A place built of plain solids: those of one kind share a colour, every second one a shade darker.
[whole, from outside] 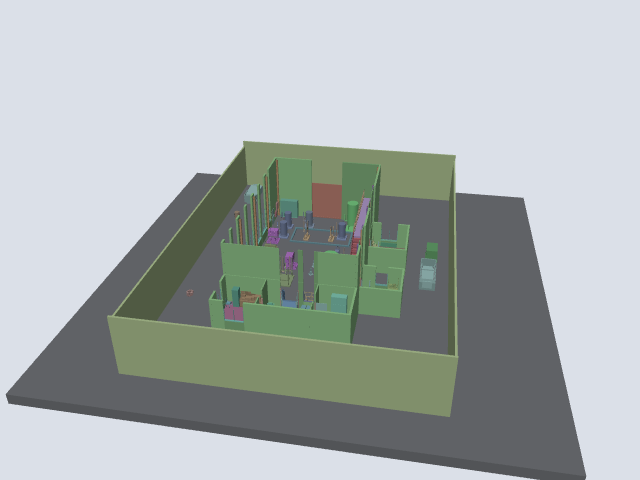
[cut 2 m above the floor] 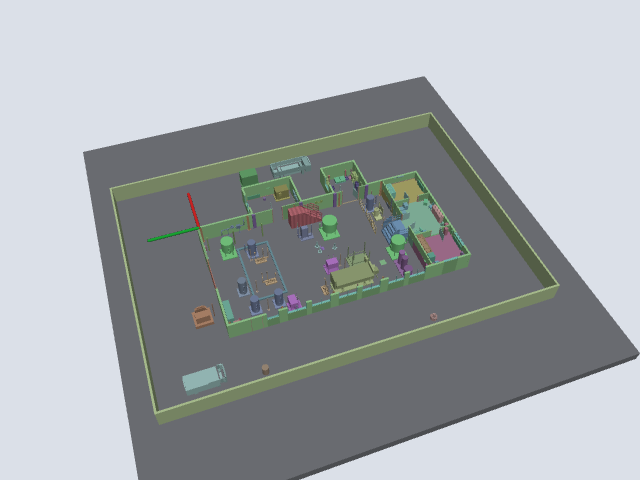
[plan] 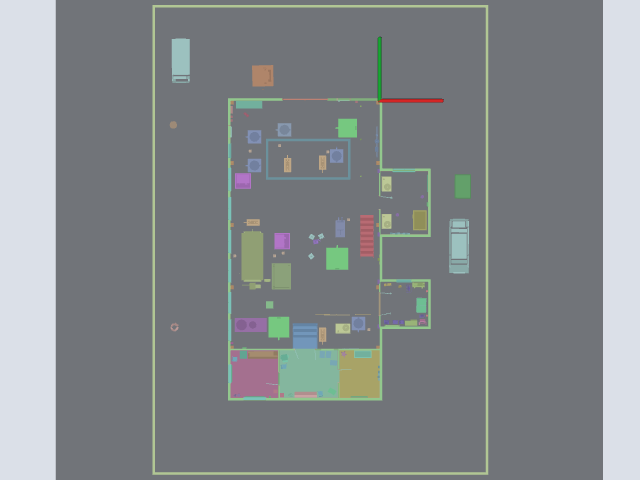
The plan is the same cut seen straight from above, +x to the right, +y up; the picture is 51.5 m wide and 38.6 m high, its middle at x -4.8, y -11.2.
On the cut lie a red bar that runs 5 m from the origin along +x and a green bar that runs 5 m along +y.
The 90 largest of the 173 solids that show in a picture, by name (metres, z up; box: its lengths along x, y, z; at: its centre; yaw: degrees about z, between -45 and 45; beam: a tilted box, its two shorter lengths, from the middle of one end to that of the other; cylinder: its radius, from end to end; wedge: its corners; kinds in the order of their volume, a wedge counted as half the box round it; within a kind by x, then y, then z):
{
 "yard_bound_1": {"box": [0.2, 37.78, 5.5], "at": [-18.18, -11.19, 2.7]},
 "yard_bound_2": {"box": [27.01, 0.2, 5.9], "at": [-4.77, -29.98, 2.9]},
 "yard_bound_3": {"box": [27.01, 0.2, 6.2], "at": [-4.77, 7.6, 3.05]},
 "yard_bound_4": {"box": [0.2, 37.78, 5.5], "at": [8.63, -11.19, 2.7]},
 "wall_1": {"box": [0.2, 1.41, 4.12], "at": [-12.1, -23.4, 2.01]},
 "wall_2": {"box": [0.2, 1.51, 2.02], "at": [-12.1, -21.95, 0.96]},
 "wall_3": {"box": [0.2, 1.21, 4.12], "at": [-12.1, -20.6, 2.01]},
 "wall_4": {"box": [0.2, 0.71, 7.45], "at": [-12.1, -19.65, 3.67]},
 "wall_5": {"box": [0.2, 0.51, 7.45], "at": [-12.1, -17.35, 3.67]},
 "wall_6": {"box": [0.2, 0.81, 7.45], "at": [-12.1, -15.0, 3.67]},
 "wall_7": {"box": [0.2, 0.51, 7.45], "at": [-12.1, -12.5, 3.67]},
 "wall_8": {"box": [0.2, 0.81, 7.45], "at": [-12.1, -10.0, 3.67]},
 "wall_9": {"box": [0.2, 0.51, 7.45], "at": [-12.1, -7.5, 3.67]},
 "wall_10": {"box": [0.2, 0.81, 7.45], "at": [-12.1, -5.0, 3.67]},
 "wall_11": {"box": [0.2, 3.66, 7.45], "at": [-12.1, -1.62, 3.67]},
 "wall_12": {"box": [1.26, 0.2, 4.12], "at": [-11.57, -24.0, 2.01]},
 "wall_13": {"box": [1.81, 0.2, 2.02], "at": [-10.05, -24.0, 0.96]},
 "wall_14": {"box": [3.9, 0.06, 4.12], "at": [-10.05, -20.03, 2.01]},
 "wall_15": {"box": [3.96, 0.06, 7.45], "at": [-10.02, -19.97, 3.67]},
 "wall_16": {"box": [4.41, 0.2, 7.45], "at": [-10.0, 0.1, 3.67]},
 "wall_17": {"box": [1.06, 0.2, 4.12], "at": [-8.62, -24.0, 2.01]},
 "wall_18": {"box": [0.06, 1.8, 4.12], "at": [-8.13, -20.9, 2.01]},
 "wall_19": {"box": [0.06, 1.8, 4.12], "at": [-8.07, -20.9, 2.01]},
 "wall_20": {"box": [1.32, 0.06, 7.45], "at": [-7.5, -19.97, 3.67]},
 "wall_21": {"box": [4.8, 0.2, 4.12], "at": [-5.7, -24.0, 2.01]},
 "wall_22": {"box": [4.41, 0.2, 7.45], "at": [-2.0, 0.1, 3.67]},
 "wall_23": {"box": [3.36, 0.06, 7.45], "at": [-1.68, -19.97, 3.67]},
 "wall_24": {"box": [3.3, 0.06, 4.12], "at": [-1.65, -20.03, 2.01]},
 "wall_25": {"box": [3.5, 0.2, 4.12], "at": [-1.55, -24.0, 2.01]},
 "wall_26": {"box": [0.06, 2.06, 7.45], "at": [-0.03, -9.78, 3.67]},
 "wall_27": {"box": [0.06, 2.06, 7.45], "at": [-0.03, -6.62, 3.67]},
 "wall_28": {"box": [0.2, 4.1, 4.12], "at": [0.1, -22.05, 2.01]},
 "wall_29": {"box": [0.2, 1.85, 7.45], "at": [0.1, -19.07, 3.67]},
 "wall_30": {"box": [0.2, 3.8, 7.45], "at": [0.1, -12.65, 3.67]},
 "wall_31": {"box": [0.2, 5.85, 7.45], "at": [0.1, -2.73, 3.67]},
 "wall_32": {"box": [1.06, 0.2, 3.05], "at": [0.53, -5.55, 1.48]},
 "wall_33": {"box": [1.36, 0.2, 3.05], "at": [0.68, -14.45, 1.48]},
 "wall_34": {"box": [4.1, 0.2, 3.05], "at": [2.05, -18.25, 1.48]},
 "wall_35": {"box": [4.1, 0.2, 3.05], "at": [2.05, -10.85, 1.48]},
 "wall_36": {"box": [1.56, 0.2, 3.05], "at": [3.33, -14.45, 1.48]},
 "wall_37": {"box": [1.26, 0.2, 3.05], "at": [3.48, -5.55, 1.48]},
 "wall_38": {"box": [0.2, 4.0, 3.05], "at": [4.0, -16.35, 1.48]},
 "wall_39": {"box": [0.2, 5.5, 3.05], "at": [4.0, -8.2, 1.48]},
 "raised_floor_control_1": {"box": [4.93, 4.03, 1.11], "at": [-5.7, -21.95, 0.51]},
 "raised_floor_mess_1": {"box": [4.03, 4.03, 1.11], "at": [-10.05, -21.95, 0.51]},
 "raised_floor_switch_1": {"box": [3.43, 4.03, 1.11], "at": [-1.65, -21.95, 0.51]},
 "buffer_vessel_1": {"box": [1.68, 1.68, 0.17], "at": [-8.11, -18.21, 0.04]},
 "buffer_vessel_2": {"cylinder": 0.7, "from": [-8.11, -18.21, 0.76], "to": [-8.11, -18.21, 2.81]},
 "buffer_vessel_3": {"box": [1.78, 1.78, 0.17], "at": [-3.41, -12.71, 0.04]},
 "buffer_vessel_4": {"cylinder": 0.75, "from": [-3.41, -12.71, 0.77], "to": [-3.41, -12.71, 2.8]},
 "buffer_vessel_5": {"cylinder": 0.61, "from": [-2.58, -2.19, 0.74], "to": [-2.58, -2.19, 3.43]},
 "row_1": {"box": [2.1, 0.6, 2.1], "at": [-10.5, -0.32, 1.15]},
 "row_2": {"box": [1.28, 0.48, 2.04], "at": [-1.35, -20.38, 2.19]},
 "row_3": {"box": [1.4, 0.6, 2.1], "at": [-1.35, -20.38, 2.22]},
 "beyond_oil_tank_1": {"box": [1.16, 1.8, 1.4], "at": [6.68, -6.9, 0.64], "yaw": -0.3},
 "beyond_oil_tank_2": {"box": [1.17, 1.7, 1.35], "at": [6.68, -6.89, 0.62], "yaw": -0.3},
 "beyond_storage_tank_1": {"box": [1.45, 2.87, 0.88], "at": [-15.99, 3.53, 0.85], "yaw": 0.2},
 "beyond_storage_tank_2": {"box": [1.58, 0.68, 0.88], "at": [6.38, -13.53, 0.85], "yaw": -0.1},
 "beyond_storage_tank_3": {"box": [1.23, 2.02, 0.3], "at": [6.39, -11.69, 0.56], "yaw": -0.1},
 "shell_boiler_1": {"box": [1.4, 4.04, 0.2], "at": [-10.23, -12.53, 0.05]},
 "shell_boiler_2": {"box": [1.75, 3.8, 0.4], "at": [-10.23, -12.53, 1.35]},
 "stair_1": {"box": [1.09, 0.24, 2.22], "at": [-1.03, -10.19, 1.06]},
 "stair_2": {"box": [1.09, 0.24, 2.41], "at": [-1.03, -9.97, 1.16]},
 "stair_3": {"box": [1.09, 0.24, 2.61], "at": [-1.03, -9.74, 1.25]},
 "stair_4": {"box": [1.09, 0.24, 2.81], "at": [-1.03, -9.52, 1.35]},
 "stair_5": {"box": [1.09, 0.24, 3.0], "at": [-1.03, -9.3, 1.45]},
 "air_vessel_1": {"cylinder": 0.4, "from": [-10.07, -5.21, 0.35], "to": [-10.07, -5.21, 1.89]},
 "air_vessel_2": {"cylinder": 0.4, "from": [-10.07, -2.9, 0.35], "to": [-10.07, -2.9, 1.89]},
 "air_vessel_3": {"cylinder": 0.4, "from": [-3.46, -4.45, 0.35], "to": [-3.46, -4.45, 1.89]},
 "air_vessel_4": {"cylinder": 0.4, "from": [-1.71, -17.91, 0.35], "to": [-1.71, -17.91, 1.89]},
 "door_landing_1": {"box": [2.0, 1.1, 1.11], "at": [-6.0, -19.39, 0.51]},
 "door_landing_2": {"box": [2.0, 0.26, 0.9], "at": [-6.0, -18.73, 0.4]},
 "beyond_stack_1": {"box": [0.7, 1.3, 0.8], "at": [-9.71, 1.99, 0.89], "yaw": 1.2},
 "beyond_stack_2": {"box": [1.7, 1.7, 0.45], "at": [-9.4, 2.0, 0.17], "yaw": 1.2},
 "raised_floor_steel_grating_1": {"box": [1.1, 9.2, 0.2], "at": [-1.03, -4.6, 3.05]},
 "day_tank_1": {"box": [0.9, 1.4, 1.1], "at": [3.23, -9.61, 0.75]},
 "softener_pair_1": {"box": [2.56, 1.12, 0.15], "at": [-10.37, -18.03, 0.03]},
 "softener_pair_2": {"cylinder": 0.3, "from": [-10.21, -18.03, 0.1], "to": [-10.21, -18.03, 1.75]},
 "softener_pair_3": {"cylinder": 0.3, "from": [-9.51, -18.03, 0.1], "to": [-9.51, -18.03, 1.75]},
 "pier_1": {"box": [0.17, 0.34, 7.45], "at": [-0.09, -18.15, 3.67]},
 "pier_2": {"box": [0.17, 0.34, 7.45], "at": [-0.09, -14.55, 3.67]},
 "pier_3": {"box": [0.17, 0.34, 7.45], "at": [-0.09, -5.65, 3.67]},
 "condensate_set_1": {"box": [1.06, 0.7, 0.7], "at": [-10.99, -6.28, 1.05]},
 "condensate_set_2": {"box": [0.7, 1.06, 0.7], "at": [-8.02, -11.29, 1.05]},
 "roller_shutter_1": {"box": [3.46, 0.06, 4.55], "at": [-6.0, 0.12, 2.23]},
 "kitchenette_1": {"box": [2.4, 0.6, 0.68], "at": [-9.39, -20.44, 1.5]},
 "blowdown_vessel_1": {"cylinder": 0.4, "from": [-7.66, -2.34, 0.35], "to": [-7.66, -2.34, 1.89]},
 "fridge_tall_1": {"box": [0.6, 0.64, 1.9], "at": [-10.96, -20.43, 1.97]},
 "wall_console_1": {"box": [1.8, 0.4, 0.85], "at": [-5.95, -23.66, 1.44]},
 "feed_tank_1": {"box": [1.56, 2.12, 0.15], "at": [-7.9, -14.13, 0.03]}
}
